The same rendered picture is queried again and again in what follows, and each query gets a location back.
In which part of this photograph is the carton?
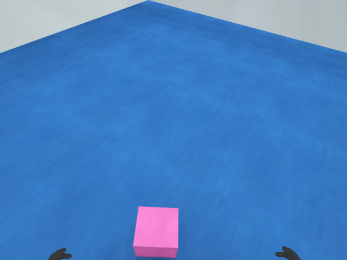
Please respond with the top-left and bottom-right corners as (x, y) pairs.
(133, 206), (178, 258)

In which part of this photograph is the left robot hand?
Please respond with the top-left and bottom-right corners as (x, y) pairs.
(48, 248), (72, 260)

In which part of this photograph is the right robot hand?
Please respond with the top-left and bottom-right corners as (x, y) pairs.
(275, 246), (301, 260)

